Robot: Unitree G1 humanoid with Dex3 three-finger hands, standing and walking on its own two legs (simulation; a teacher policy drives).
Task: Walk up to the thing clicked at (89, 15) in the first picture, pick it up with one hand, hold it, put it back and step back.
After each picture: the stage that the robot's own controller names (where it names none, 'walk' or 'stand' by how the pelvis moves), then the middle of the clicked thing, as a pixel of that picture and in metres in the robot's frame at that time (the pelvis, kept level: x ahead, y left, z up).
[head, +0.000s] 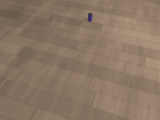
stand; (90, 17) +2.05 -0.12 -0.72
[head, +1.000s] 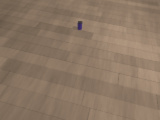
walk; (79, 25) +1.91 -0.03 -0.72
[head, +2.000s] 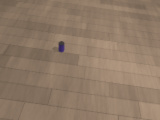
walk; (61, 46) +1.31 +0.15 -0.72
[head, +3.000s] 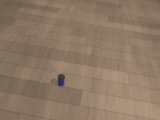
walk; (61, 80) +0.88 +0.14 -0.72
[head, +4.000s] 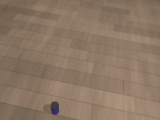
walk; (55, 108) +0.57 +0.18 -0.71
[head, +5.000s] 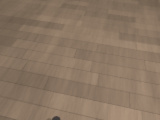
stand; out of the picture +0.49 +0.20 -0.71
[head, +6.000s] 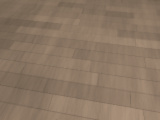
walk; out of the picture +0.45 +0.21 -0.72
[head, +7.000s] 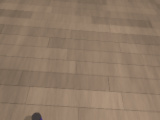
stand; (37, 119) +0.43 +0.28 -0.67
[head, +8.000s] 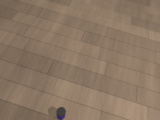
walk; (61, 113) +0.40 +0.09 -0.70
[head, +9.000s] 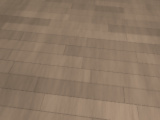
stand; out of the picture +0.41 +0.23 -0.69
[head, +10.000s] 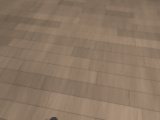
stand; out of the picture +0.46 +0.21 -0.69
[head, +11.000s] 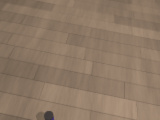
stand; (49, 117) +0.39 +0.20 -0.69
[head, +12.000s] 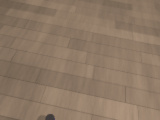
stand; out of the picture +0.40 +0.19 -0.69
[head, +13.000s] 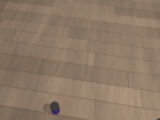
stand; (55, 108) +0.45 +0.20 -0.68
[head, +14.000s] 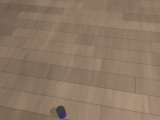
stand; (61, 112) +0.47 +0.20 -0.70
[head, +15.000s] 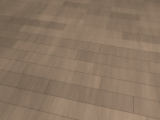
stand; out of the picture +0.42 +0.20 -0.72
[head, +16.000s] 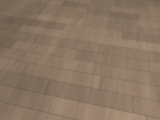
stand; out of the picture +0.41 +0.21 -0.72
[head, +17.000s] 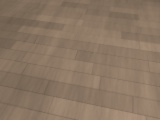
stand; out of the picture +0.41 +0.21 -0.72
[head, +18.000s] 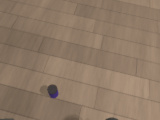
go down; (53, 91) +0.47 +0.18 -0.58
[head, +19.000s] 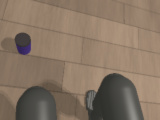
go down; (23, 44) +0.55 +0.17 -0.32
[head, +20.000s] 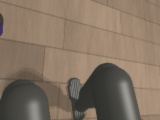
close in; out of the picture +0.55 +0.18 -0.28
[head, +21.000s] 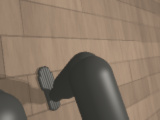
close; out of the picture +0.55 +0.21 -0.27
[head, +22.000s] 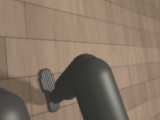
lift; out of the picture +0.54 +0.20 -0.28
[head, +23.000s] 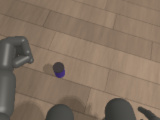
close; (59, 70) +0.52 +0.10 -0.44
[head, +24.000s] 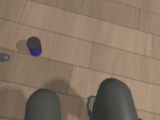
go down; (34, 47) +0.55 +0.14 -0.36
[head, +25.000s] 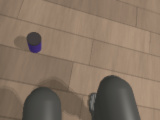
go down; (34, 43) +0.56 +0.13 -0.33
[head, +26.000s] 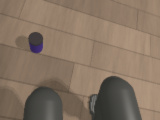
close in; (36, 43) +0.56 +0.13 -0.33
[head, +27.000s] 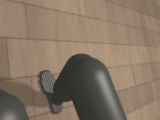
lift; out of the picture +0.56 +0.19 -0.27
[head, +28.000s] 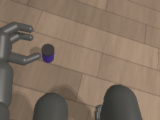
close in; (48, 53) +0.55 +0.12 -0.36
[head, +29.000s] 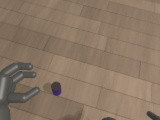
hold; (56, 88) +0.51 +0.14 -0.57
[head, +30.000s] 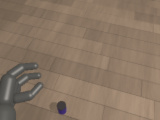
close; (61, 108) +0.47 +0.14 -0.64
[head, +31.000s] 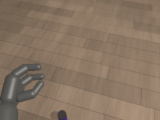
close; (62, 117) +0.46 +0.15 -0.67
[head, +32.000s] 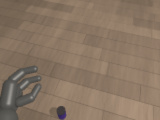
hold; (61, 112) +0.46 +0.15 -0.67
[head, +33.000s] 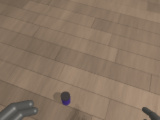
hold; (65, 98) +0.48 +0.13 -0.59
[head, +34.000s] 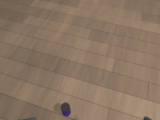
close; (65, 109) +0.46 +0.14 -0.63
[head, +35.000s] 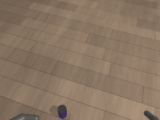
close; (62, 111) +0.47 +0.13 -0.64
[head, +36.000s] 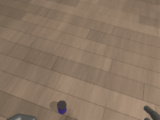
close; (62, 107) +0.48 +0.14 -0.63
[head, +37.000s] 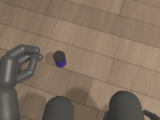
close; (60, 59) +0.54 +0.12 -0.41
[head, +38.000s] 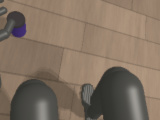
stand; (17, 25) +0.57 +0.14 -0.27
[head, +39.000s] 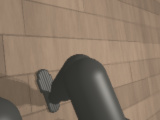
close in; out of the picture +0.55 +0.20 -0.29
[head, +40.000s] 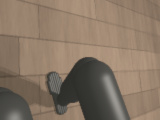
hold; out of the picture +0.55 +0.20 -0.29
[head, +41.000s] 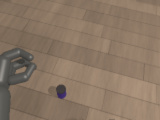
hold; (61, 91) +0.51 +0.12 -0.57
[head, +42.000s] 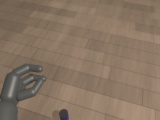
close; (64, 116) +0.47 +0.14 -0.67
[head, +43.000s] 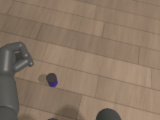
crouch; (52, 80) +0.50 +0.14 -0.54
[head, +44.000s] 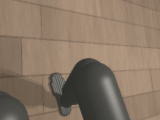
lower; out of the picture +0.57 +0.18 -0.28
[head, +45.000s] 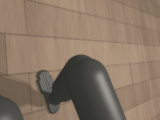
hold; out of the picture +0.56 +0.20 -0.29
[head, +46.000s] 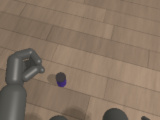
lower; (61, 80) +0.52 +0.11 -0.51
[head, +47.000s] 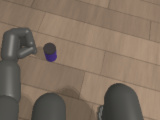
lower; (50, 52) +0.58 +0.11 -0.35
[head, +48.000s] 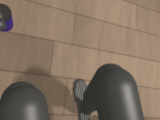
lower; (3, 18) +0.58 +0.15 -0.28
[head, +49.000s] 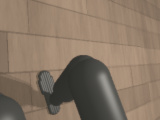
lower; out of the picture +0.57 +0.19 -0.28
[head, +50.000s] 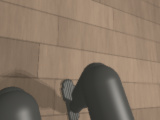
hold; out of the picture +0.57 +0.17 -0.30
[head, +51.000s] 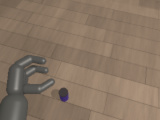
withdraw; (63, 94) +0.51 +0.12 -0.59
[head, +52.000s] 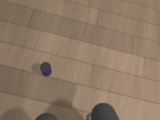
stand; (46, 69) +0.52 +0.13 -0.55
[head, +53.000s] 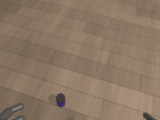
lower; (60, 100) +0.50 +0.13 -0.62
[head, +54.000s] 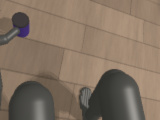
lower; (21, 25) +0.59 +0.14 -0.29
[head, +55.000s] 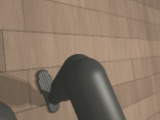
hold; out of the picture +0.57 +0.19 -0.30
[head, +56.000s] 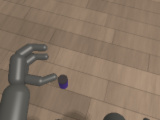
lower; (63, 82) +0.53 +0.11 -0.54
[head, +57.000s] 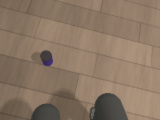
stand; (47, 58) +0.54 +0.12 -0.48
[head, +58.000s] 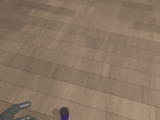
rise; (64, 114) +0.49 +0.11 -0.65
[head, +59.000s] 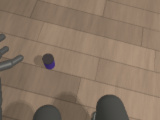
withdraw; (49, 61) +0.55 +0.12 -0.47
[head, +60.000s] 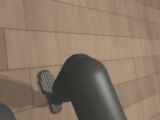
hold; out of the picture +0.59 +0.19 -0.28
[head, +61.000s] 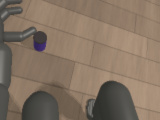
hold; (39, 41) +0.59 +0.12 -0.36
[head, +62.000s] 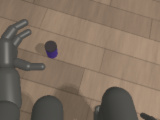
lower; (51, 49) +0.58 +0.10 -0.41
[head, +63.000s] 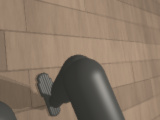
withdraw; out of the picture +0.59 +0.19 -0.28
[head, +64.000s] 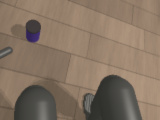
hold; (33, 31) +0.60 +0.14 -0.32
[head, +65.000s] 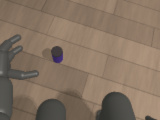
rise; (57, 55) +0.58 +0.09 -0.44
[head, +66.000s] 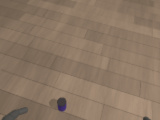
hold; (61, 104) +0.52 +0.10 -0.63
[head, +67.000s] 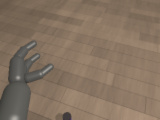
withdraw; (67, 119) +0.50 +0.12 -0.69
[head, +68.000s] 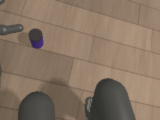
lower; (36, 39) +0.59 +0.10 -0.37
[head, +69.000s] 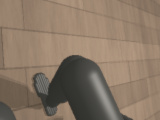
hold; out of the picture +0.59 +0.19 -0.30
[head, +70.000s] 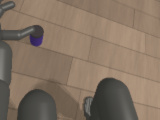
hold; (36, 36) +0.60 +0.12 -0.34
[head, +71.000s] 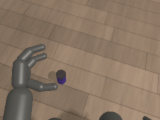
lower; (61, 77) +0.56 +0.10 -0.54
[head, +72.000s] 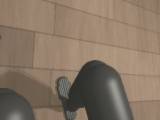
withdraw; out of the picture +0.61 +0.15 -0.28
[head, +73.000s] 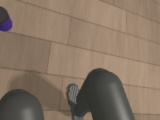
stand; (1, 19) +0.59 +0.17 -0.32
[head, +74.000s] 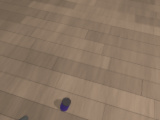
stand; (65, 104) +0.53 +0.09 -0.63
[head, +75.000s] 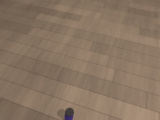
stand; (69, 115) +0.51 +0.08 -0.66
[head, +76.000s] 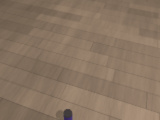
stand; (68, 116) +0.51 +0.09 -0.66
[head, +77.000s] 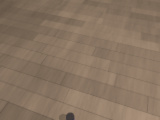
stand; (70, 119) +0.50 +0.12 -0.71
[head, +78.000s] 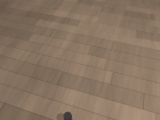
stand; (68, 118) +0.50 +0.13 -0.72
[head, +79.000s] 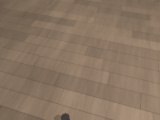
walk; out of the picture +0.49 +0.14 -0.72
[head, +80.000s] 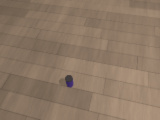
walk; (69, 81) +0.72 +0.17 -0.71
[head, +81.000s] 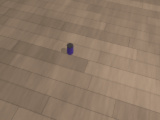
walk; (70, 49) +1.12 +0.10 -0.70
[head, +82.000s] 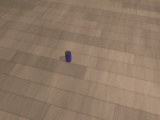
stand; (68, 56) +1.12 +0.17 -0.70
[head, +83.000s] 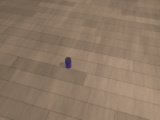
stand; (68, 63) +1.11 +0.16 -0.73
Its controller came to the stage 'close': yes
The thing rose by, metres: 0.01
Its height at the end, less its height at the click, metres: +0.00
